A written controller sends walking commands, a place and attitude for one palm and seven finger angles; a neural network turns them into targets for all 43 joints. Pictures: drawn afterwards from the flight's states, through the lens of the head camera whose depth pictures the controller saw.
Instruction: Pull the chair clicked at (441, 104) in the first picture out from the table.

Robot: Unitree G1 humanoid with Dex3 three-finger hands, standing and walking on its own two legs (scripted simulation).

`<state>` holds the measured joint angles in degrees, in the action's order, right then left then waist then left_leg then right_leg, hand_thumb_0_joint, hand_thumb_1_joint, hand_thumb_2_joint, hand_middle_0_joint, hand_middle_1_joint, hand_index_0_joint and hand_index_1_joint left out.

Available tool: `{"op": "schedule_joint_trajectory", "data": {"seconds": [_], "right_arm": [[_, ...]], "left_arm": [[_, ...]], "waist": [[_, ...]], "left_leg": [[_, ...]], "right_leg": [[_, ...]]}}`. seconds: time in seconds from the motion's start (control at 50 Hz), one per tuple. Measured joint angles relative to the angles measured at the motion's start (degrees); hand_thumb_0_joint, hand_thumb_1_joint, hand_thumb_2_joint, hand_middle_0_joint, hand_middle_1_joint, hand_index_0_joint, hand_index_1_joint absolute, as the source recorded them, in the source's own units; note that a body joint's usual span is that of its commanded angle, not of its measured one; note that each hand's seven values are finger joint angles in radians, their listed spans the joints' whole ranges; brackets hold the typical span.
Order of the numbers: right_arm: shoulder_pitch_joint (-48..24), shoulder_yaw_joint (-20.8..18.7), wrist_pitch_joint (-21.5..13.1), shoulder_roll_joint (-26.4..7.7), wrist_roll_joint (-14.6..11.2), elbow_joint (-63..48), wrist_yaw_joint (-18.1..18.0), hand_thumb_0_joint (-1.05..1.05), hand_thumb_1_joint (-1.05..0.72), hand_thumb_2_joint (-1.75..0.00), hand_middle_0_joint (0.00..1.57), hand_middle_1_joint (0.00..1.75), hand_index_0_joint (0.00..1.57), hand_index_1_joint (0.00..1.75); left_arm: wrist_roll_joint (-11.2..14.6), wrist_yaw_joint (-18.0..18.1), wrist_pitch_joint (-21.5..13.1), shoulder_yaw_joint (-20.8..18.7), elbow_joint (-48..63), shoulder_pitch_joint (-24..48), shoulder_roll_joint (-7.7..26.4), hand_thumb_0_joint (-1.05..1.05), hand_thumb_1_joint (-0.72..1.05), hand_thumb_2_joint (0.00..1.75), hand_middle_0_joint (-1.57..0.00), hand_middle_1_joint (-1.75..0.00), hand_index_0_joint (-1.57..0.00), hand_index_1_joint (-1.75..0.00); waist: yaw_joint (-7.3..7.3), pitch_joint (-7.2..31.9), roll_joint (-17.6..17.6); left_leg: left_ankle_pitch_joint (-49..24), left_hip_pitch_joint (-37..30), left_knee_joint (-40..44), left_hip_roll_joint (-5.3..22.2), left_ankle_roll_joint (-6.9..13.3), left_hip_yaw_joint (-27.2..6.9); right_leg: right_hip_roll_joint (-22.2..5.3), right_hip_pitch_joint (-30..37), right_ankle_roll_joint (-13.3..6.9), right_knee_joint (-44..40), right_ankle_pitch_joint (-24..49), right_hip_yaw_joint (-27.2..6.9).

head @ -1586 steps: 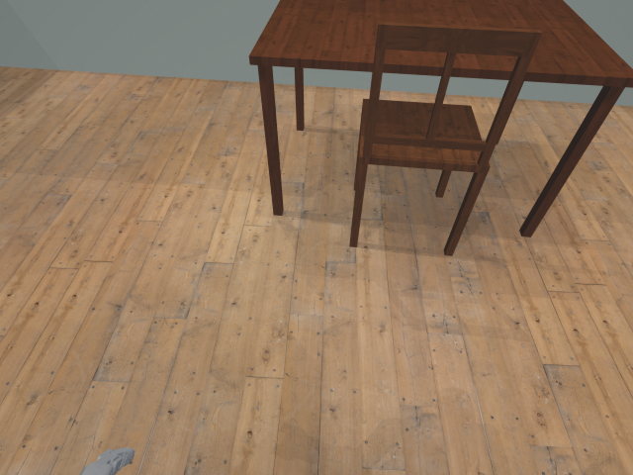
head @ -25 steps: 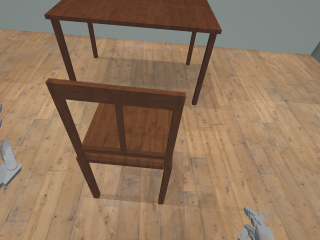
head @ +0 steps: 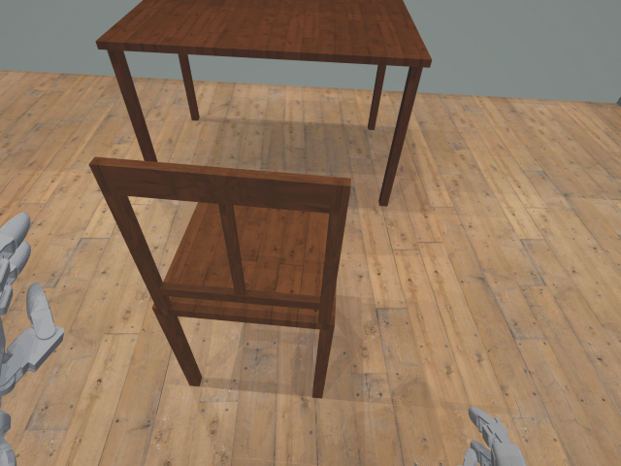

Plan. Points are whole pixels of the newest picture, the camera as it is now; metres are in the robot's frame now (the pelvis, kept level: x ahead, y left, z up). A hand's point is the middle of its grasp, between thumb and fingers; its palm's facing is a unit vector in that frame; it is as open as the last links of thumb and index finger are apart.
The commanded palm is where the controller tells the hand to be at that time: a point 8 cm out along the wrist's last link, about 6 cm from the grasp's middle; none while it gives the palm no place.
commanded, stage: let the arm hang, fingers relaxed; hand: left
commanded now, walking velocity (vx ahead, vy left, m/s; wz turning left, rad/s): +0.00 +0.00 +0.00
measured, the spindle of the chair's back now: (233, 252) +0.51 +0.18 -0.09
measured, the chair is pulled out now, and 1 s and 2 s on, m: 0.79 0.79 0.79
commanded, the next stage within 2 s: look to check the result in 1.16 s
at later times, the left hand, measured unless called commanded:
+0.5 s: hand out of the picture +0.01 +0.18 -0.18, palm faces +0.05 -0.98 -0.20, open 6.9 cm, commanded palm none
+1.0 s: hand out of the picture +0.01 +0.14 -0.18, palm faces +0.04 -0.99 -0.16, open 7.3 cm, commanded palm none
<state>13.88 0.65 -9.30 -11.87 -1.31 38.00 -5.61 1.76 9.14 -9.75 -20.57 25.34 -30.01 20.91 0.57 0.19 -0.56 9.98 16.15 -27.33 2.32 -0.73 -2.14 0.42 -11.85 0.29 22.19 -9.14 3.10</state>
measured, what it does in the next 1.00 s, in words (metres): stands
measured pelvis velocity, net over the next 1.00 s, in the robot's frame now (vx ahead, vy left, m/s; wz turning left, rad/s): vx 0.02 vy -0.02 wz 0.03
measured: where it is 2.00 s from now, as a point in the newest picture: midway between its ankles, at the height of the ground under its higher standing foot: outside the picture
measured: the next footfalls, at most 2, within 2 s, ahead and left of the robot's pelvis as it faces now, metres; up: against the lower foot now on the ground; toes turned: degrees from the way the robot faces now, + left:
none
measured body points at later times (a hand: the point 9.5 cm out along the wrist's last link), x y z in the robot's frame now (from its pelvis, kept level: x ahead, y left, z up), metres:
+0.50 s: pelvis +0.01 -0.01 +0.00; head +0.03 +0.01 +0.44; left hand +0.01 +0.23 -0.16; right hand +0.04 -0.24 -0.15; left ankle +0.05 +0.13 -0.74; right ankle +0.03 -0.12 -0.74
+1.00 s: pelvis +0.02 -0.02 +0.00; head +0.03 -0.01 +0.45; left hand +0.01 +0.19 -0.17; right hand +0.01 -0.22 -0.16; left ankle +0.05 +0.13 -0.74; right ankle +0.03 -0.12 -0.74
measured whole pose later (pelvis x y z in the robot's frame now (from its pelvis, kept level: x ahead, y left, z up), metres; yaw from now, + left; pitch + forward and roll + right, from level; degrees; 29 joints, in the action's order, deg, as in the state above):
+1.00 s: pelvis +0.02 -0.02 +0.00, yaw +2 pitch -1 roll +0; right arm 20.3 0.5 0.5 -5.7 0.5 60.6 -1.5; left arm -0.8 2.1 0.9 1.5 -60.5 -18.4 7.2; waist 0.1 -1.9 -0.1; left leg 12.1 15.5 -28.4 1.3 -1.8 -3.4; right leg -0.7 -12.8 -0.9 28.0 -14.3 4.5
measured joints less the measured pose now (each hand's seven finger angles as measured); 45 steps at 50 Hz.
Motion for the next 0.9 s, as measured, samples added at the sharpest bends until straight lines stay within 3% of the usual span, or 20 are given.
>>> {"op": "schedule_joint_trajectory", "data": {"seconds": [0.06,0.1,0.12,0.22,0.34,0.38,0.44,0.6,0.9], "right_arm": [[-0.1,-0.4,0.2,-0.1,-0.1,-0.7,0.0,0.01,-0.9,-0.9,0.2,0.3,0.21,0.3],[-0.6,-1.7,-0.4,-1.7,0.7,1.5,2.4,0.01,-0.9,-0.9,0.2,0.3,0.2,0.29],[-1.4,-2.1,0.6,-2.7,0.9,3.2,3.4,0.01,-0.9,-0.9,0.2,0.3,0.2,0.29],[-4.0,-1.9,6.4,-3.9,2.1,8.6,5.4,0.01,-0.91,-0.9,0.2,0.3,0.2,0.29],[-0.8,0.5,9.3,0.6,2.5,12.0,6.0,0.01,-0.91,-0.9,0.2,0.3,0.2,0.29],[1.0,0.9,9.8,2.0,2.4,13.7,5.8,0.01,-0.91,-0.9,0.2,0.3,0.2,0.29],[2.6,0.5,10.7,2.7,2.4,16.2,5.3,0.01,-0.92,-0.9,0.2,0.3,0.21,0.29],[5.3,-0.7,11.1,2.3,2.2,19.0,4.9,0.01,-0.92,-0.9,0.2,0.3,0.2,0.29],[7.1,-0.1,10.0,5.5,1.8,22.4,4.4,0.0,-0.91,-0.9,0.2,0.3,0.2,0.29]], "left_arm": [[0.0,-0.1,-0.4,-0.7,1.2,-1.1,1.3,0.01,0.89,0.9,-0.21,-0.3,-0.21,-0.3],[-2.3,-2.9,-0.7,2.2,-6.2,3.2,2.5,0.01,0.89,0.9,-0.21,-0.3,-0.21,-0.3],[-2.9,-4.6,1.3,4.7,-12.2,6.4,2.1,0.0,0.89,0.9,-0.21,-0.3,-0.21,-0.3],[-3.8,-8.3,11.0,14.8,-44.8,15.7,-4.4,0.0,0.9,0.9,-0.2,-0.3,-0.2,-0.3],[-3.1,-8.9,13.7,21.7,-67.3,13.9,-11.2,0.01,0.91,0.9,-0.2,-0.3,-0.2,-0.3],[-2.2,-7.4,12.4,19.7,-70.1,13.5,-10.8,-0.03,0.99,0.9,-0.21,-0.3,-0.21,-0.3],[-2.7,-7.7,11.9,20.2,-74.3,12.5,-8.8,-0.04,1.01,0.9,-0.21,-0.3,-0.21,-0.3],[-2.6,-8.0,12.0,20.9,-83.1,8.7,-7.9,-0.01,0.95,0.9,-0.2,-0.3,-0.2,-0.3],[-2.2,-7.5,10.6,21.9,-85.8,9.9,-12.7,0.0,0.91,0.9,-0.2,-0.3,-0.2,-0.3]], "waist": [[0.68,0.0,0.6],[0.37,0.8,-0.3],[0.09,1.0,-1.0],[0.44,0.5,-2.5],[0.92,-2.7,2.9],[0.0,-3.2,3.9],[-0.93,-3.7,3.5],[-0.97,-3.0,0.1],[-0.66,-1.9,0.0]], "left_leg": [[0.3,-0.3,0.5,0.0,-0.2,0.1],[0.7,2.0,-1.2,-0.6,-0.1,-0.6],[0.9,2.8,-1.9,-1.1,0.0,-0.9],[1.9,4.6,-4.4,-2.3,0.4,-1.0],[2.3,2.5,-4.0,-2.3,-0.2,-1.3],[2.2,2.4,-3.7,-1.8,-0.6,-2.2],[1.9,1.9,-3.3,-1.2,-1.0,-2.8],[1.7,1.1,-2.2,-1.2,-0.6,-2.3],[2.0,-0.3,-1.1,-1.2,-0.9,-1.4]], "right_leg": [[0.0,0.2,-0.1,-0.3,-0.3,-0.1],[-0.7,-2.0,0.0,2.1,-1.4,0.7],[-1.1,-2.8,0.2,3.2,-2.0,1.0],[-2.4,-5.5,0.3,7.9,-4.5,1.1],[-2.4,-4.1,-0.2,9.2,-5.8,1.4],[-1.9,-3.2,-0.5,8.0,-5.4,2.2],[-1.2,-2.0,-1.0,6.2,-4.6,2.9],[-1.1,-1.4,-1.0,5.1,-4.1,2.4],[-1.3,-1.2,-1.1,5.8,-5.1,1.6]]}}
